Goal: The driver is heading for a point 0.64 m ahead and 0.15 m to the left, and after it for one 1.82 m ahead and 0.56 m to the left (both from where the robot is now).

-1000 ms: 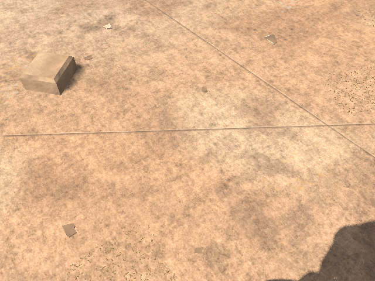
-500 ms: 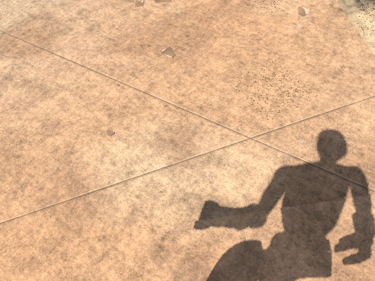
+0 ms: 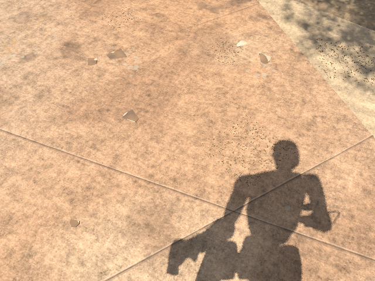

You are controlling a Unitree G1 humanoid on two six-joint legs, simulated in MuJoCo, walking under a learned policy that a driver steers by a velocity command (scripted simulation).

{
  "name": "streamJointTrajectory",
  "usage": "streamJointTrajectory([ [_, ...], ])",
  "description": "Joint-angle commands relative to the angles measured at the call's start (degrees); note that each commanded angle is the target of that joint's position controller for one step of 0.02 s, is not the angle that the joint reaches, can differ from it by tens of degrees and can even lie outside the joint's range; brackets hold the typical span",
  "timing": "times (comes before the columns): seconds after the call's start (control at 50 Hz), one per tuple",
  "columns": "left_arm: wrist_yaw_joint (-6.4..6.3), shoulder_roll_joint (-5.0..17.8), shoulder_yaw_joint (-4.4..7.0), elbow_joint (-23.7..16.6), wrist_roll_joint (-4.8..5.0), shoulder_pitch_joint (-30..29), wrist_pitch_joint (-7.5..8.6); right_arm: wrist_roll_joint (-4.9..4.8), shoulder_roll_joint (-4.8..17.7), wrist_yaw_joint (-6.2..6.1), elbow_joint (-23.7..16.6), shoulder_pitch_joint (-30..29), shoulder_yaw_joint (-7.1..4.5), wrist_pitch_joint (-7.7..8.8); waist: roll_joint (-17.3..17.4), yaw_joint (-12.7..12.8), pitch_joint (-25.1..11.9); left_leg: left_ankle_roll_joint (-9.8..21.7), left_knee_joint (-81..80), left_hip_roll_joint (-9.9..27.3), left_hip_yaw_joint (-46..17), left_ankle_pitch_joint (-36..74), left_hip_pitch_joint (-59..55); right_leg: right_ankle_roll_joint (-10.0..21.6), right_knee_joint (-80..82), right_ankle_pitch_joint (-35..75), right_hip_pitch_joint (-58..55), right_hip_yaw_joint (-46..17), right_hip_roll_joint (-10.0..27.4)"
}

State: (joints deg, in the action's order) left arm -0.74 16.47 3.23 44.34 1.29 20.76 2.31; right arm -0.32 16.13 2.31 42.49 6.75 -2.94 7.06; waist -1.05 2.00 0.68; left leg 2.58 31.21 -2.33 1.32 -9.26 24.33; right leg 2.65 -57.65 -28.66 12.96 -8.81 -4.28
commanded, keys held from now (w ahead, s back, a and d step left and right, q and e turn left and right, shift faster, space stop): w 0.16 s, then w+q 0.36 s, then q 0.48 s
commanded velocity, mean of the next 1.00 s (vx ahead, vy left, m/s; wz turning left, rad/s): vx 0.36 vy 0.00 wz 0.33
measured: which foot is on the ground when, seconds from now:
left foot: down 0.00-0.46, up 0.48-0.84, down 0.86-1.00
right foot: up 0.00-0.40, down 0.42-0.86, up 0.88-1.00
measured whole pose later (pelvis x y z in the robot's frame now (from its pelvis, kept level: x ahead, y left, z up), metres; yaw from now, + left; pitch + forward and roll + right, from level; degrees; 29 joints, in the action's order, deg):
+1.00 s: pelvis +0.47 +0.02 -0.03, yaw +24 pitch +2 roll -2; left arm -1.1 16.4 3.6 43.1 0.3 6.6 1.5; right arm -0.1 16.7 1.8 37.7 10.7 -4.1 1.4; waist -1.7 -0.7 4.4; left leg 3.7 30.3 -3.7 -2.4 -6.2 26.3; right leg -1.5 -70.0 -29.2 27.7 -1.3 -0.4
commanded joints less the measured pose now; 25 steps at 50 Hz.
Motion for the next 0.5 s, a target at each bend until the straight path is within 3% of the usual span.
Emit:
streamJointTrajectory([
  [0.02, -0.03, 8.22, 1.45, -6.42, -0.03, -4.92, 1.71, -0.05, 6.95, -0.24, -0.43, 9.44, -1.88, -0.64, 3.81, -5.68, -2.49, 10.40, -16.87, 19.36, -29.68, -12.15, -26.50, -0.27, -14.09, 6.30, 29.72, 1.26, 6.21],
  [0.04, 0.13, 7.44, 1.55, -6.83, -0.75, -6.01, 1.94, 0.49, 5.99, -0.35, -0.43, 7.74, -1.51, -0.76, 3.64, -4.36, -0.61, 10.29, -18.02, 17.30, -25.52, -6.27, -22.01, -0.45, -10.34, 9.40, 28.05, 1.84, 8.19],
  [0.06, 0.34, 6.46, 1.52, -6.71, -0.82, -5.18, 1.98, 0.98, 5.28, -0.50, -0.38, 7.12, -1.16, -0.65, 5.32, -3.09, -0.91, 9.85, -19.05, 15.59, -22.30, -1.82, -19.60, -0.61, -7.92, 11.25, 25.15, 2.21, 9.54],
  [0.1, 0.48, 4.52, 1.15, -6.34, -0.66, -4.05, 1.74, 0.45, 5.26, -0.65, 0.40, 7.80, -1.09, -0.39, 6.78, -2.39, -1.63, 10.52, -20.61, 14.38, -18.19, 4.33, -18.21, -1.36, -4.23, 11.92, 23.62, 3.68, 10.29],
  [0.18, 0.41, 2.69, 0.28, -8.80, -1.32, -10.89, 1.94, -0.43, 8.31, -1.42, 2.07, 9.91, -1.80, -0.74, 4.80, -3.85, 0.23, 10.99, -23.18, 13.61, -12.70, 12.08, -17.34, -3.21, 9.09, 20.53, 25.61, 5.50, 11.06],
  [0.24, 1.03, 1.54, -0.11, -10.26, -1.17, -16.64, 2.86, -1.06, 9.12, -1.88, 3.53, 12.68, -1.94, -1.53, 4.49, -5.54, 0.87, 9.34, -22.45, 10.87, -9.29, 14.61, -16.22, -3.99, 20.98, 30.16, 20.92, 6.72, 8.51],
  [0.32, 2.33, 2.83, 0.37, -11.43, -0.55, -21.60, 3.98, -1.40, 9.14, -2.23, 4.82, 16.22, -2.02, -2.50, 4.95, -6.61, 1.04, 8.87, -18.64, 12.65, -11.41, 13.90, -18.33, -3.70, 26.11, 33.29, 17.31, 6.29, 6.33],
  [0.38, 2.98, 4.63, 1.03, -11.54, -0.35, -22.17, 4.89, -1.42, 9.43, -3.06, 5.33, 17.10, -2.55, -3.37, 5.85, -5.42, 1.76, 7.13, -12.65, 14.25, -15.14, 12.51, -24.13, -2.05, 31.49, 30.52, 17.17, 3.77, 6.75],
  [0.4, 2.94, 5.33, 1.34, -11.07, -0.39, -20.21, 5.16, -1.23, 9.86, -3.11, 5.18, 16.85, -2.82, -3.65, 6.29, -4.20, 0.76, 6.75, -9.80, 14.27, -15.88, 15.35, -23.86, -1.34, 32.30, 28.19, 13.48, 4.58, 6.12],
  [0.42, 2.61, 6.82, 2.23, -9.40, -0.56, -14.41, 5.45, -1.18, 9.70, -2.98, 4.74, 15.78, -2.77, -3.86, 5.34, -0.92, -2.48, 5.67, -3.29, 12.06, -14.95, 19.61, -21.57, 0.16, 34.13, 28.73, 4.34, 5.87, 5.44],
  [0.44, 2.16, 9.06, 3.08, -7.85, -1.41, -6.36, 5.72, -0.73, 7.78, -2.74, 3.47, 14.97, -2.08, -3.78, 3.40, 2.83, -9.46, 4.11, 8.25, 8.67, -13.42, 14.59, -14.78, 2.75, 31.71, 29.84, -9.87, 3.27, 9.77],
  [0.46, 2.21, 13.93, 4.86, -6.33, -1.97, 0.06, 5.17, -1.69, 1.39, -2.34, 2.16, 21.49, 0.01, -3.29, -11.47, 2.70, -20.95, -0.39, 28.05, 1.62, -6.45, -1.71, 6.81, 10.76, 32.77, 17.35, -34.18, -16.56, 22.64],
  [0.48, 2.42, 9.85, 3.97, -6.07, -1.12, 1.60, 4.46, -1.94, 3.97, -2.43, 1.84, 20.20, -0.12, -2.91, -14.97, 4.04, -23.10, -0.25, 36.32, 2.49, -8.58, -21.99, 14.00, 11.06, 37.60, 5.86, -35.63, -25.98, 25.93],
  [0.5, 2.16, 7.08, 2.95, -5.93, -1.03, -1.06, 4.15, -2.76, 8.63, -2.52, 0.52, 14.77, -1.68, -2.98, -10.68, 4.34, -14.17, 0.08, 39.61, 4.47, -9.23, -19.33, 17.65, 9.06, 39.77, 4.69, -28.55, -21.07, 24.74],
])
Keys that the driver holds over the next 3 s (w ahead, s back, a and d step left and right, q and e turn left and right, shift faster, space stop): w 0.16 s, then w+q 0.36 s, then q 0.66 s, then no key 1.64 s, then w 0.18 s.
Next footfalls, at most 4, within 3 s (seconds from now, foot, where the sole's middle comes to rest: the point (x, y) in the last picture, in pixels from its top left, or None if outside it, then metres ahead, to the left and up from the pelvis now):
0.42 right None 0.41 -0.14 -0.77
0.86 left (162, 259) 0.56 0.14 -0.79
1.26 right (221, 239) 0.65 -0.08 -0.79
1.58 left None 0.47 0.12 -0.79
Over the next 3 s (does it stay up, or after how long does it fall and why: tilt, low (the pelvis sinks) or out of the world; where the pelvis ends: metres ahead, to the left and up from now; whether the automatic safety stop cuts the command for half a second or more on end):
stays up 0.55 0.01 -0.03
